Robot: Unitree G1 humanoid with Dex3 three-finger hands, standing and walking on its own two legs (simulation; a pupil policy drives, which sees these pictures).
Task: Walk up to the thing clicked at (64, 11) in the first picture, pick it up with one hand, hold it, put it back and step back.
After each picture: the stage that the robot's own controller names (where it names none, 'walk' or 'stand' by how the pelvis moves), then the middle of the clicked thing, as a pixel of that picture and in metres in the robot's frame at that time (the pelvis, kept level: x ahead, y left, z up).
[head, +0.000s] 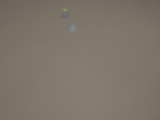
stand; (65, 13) +1.96 +0.19 -0.72
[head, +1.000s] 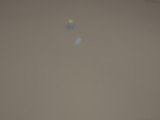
walk; (70, 24) +1.83 +0.07 -0.71
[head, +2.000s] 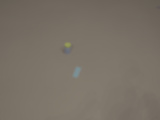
walk; (67, 48) +1.21 +0.08 -0.72
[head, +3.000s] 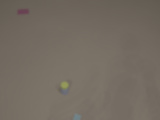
walk; (64, 88) +0.73 +0.10 -0.72
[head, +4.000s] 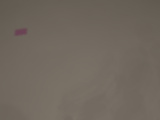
walk; out of the picture +0.39 +0.16 -0.69
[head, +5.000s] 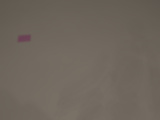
stand; out of the picture +0.25 +0.09 -0.71
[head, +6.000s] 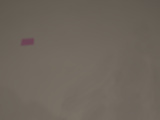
stand; out of the picture +0.24 +0.09 -0.72
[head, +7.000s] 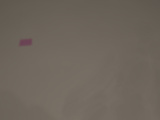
stand; out of the picture +0.25 +0.12 -0.73
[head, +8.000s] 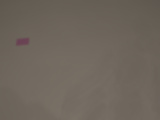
stand; out of the picture +0.23 +0.13 -0.73
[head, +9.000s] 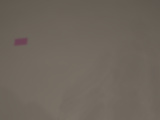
stand; out of the picture +0.23 +0.12 -0.73
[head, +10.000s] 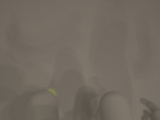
go down; (49, 96) +0.31 +0.12 -0.42
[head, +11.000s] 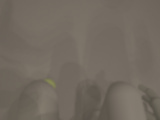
go down; (48, 88) +0.33 +0.13 -0.32
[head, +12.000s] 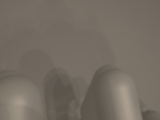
close in; (10, 83) +0.32 +0.16 -0.23
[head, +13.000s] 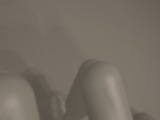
close; out of the picture +0.34 +0.16 -0.22
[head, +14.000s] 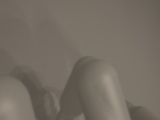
close; out of the picture +0.33 +0.17 -0.22
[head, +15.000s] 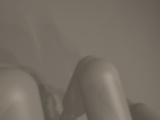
lift; out of the picture +0.33 +0.15 -0.21
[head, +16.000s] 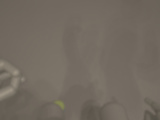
lift; (58, 108) +0.31 +0.11 -0.48
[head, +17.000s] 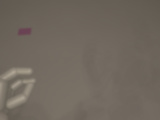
go down; out of the picture +0.27 +0.10 -0.67
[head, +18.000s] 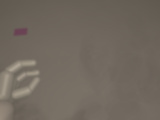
stand; out of the picture +0.27 +0.10 -0.68
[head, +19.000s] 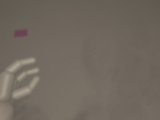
stand; out of the picture +0.27 +0.11 -0.68
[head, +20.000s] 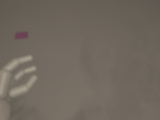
stand; out of the picture +0.26 +0.10 -0.68
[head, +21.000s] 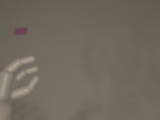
stand; out of the picture +0.26 +0.11 -0.67
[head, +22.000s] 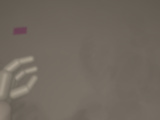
stand; out of the picture +0.26 +0.11 -0.68
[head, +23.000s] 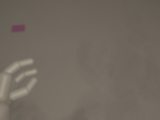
stand; out of the picture +0.27 +0.10 -0.68
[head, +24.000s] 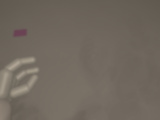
stand; out of the picture +0.26 +0.11 -0.68
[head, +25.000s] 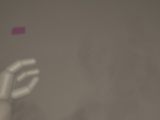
stand; out of the picture +0.26 +0.11 -0.68
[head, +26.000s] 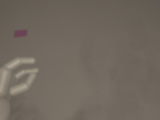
stand; out of the picture +0.27 +0.10 -0.68
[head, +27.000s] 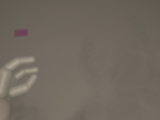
stand; out of the picture +0.26 +0.10 -0.68
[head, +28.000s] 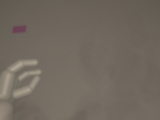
stand; out of the picture +0.27 +0.10 -0.67
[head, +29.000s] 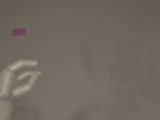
stand; out of the picture +0.27 +0.11 -0.68
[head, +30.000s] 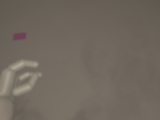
stand; out of the picture +0.26 +0.11 -0.68
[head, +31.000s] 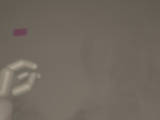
close; out of the picture +0.26 +0.10 -0.68
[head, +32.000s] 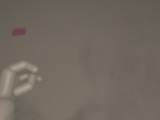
close; out of the picture +0.26 +0.10 -0.68
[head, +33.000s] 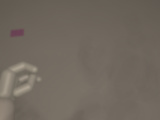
hold; out of the picture +0.27 +0.11 -0.68
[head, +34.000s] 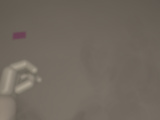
hold; out of the picture +0.26 +0.11 -0.68
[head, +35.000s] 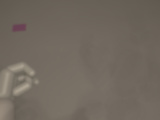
hold; out of the picture +0.27 +0.11 -0.68
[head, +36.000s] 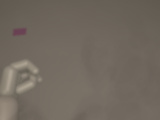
hold; out of the picture +0.27 +0.11 -0.67
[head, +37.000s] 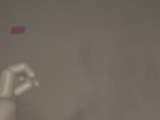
hold; out of the picture +0.27 +0.10 -0.68
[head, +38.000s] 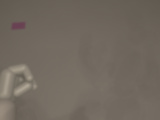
hold; out of the picture +0.27 +0.10 -0.67
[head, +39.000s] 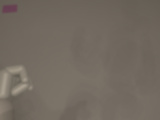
crouch; out of the picture +0.28 +0.11 -0.62
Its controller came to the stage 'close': yes
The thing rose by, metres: 0.00
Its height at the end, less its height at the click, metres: +0.00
